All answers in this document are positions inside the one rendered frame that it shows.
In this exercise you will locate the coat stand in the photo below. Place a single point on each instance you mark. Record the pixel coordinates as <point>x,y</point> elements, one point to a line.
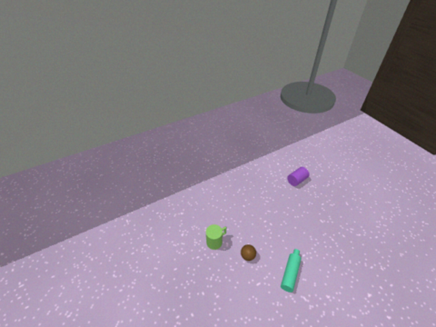
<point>310,97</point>

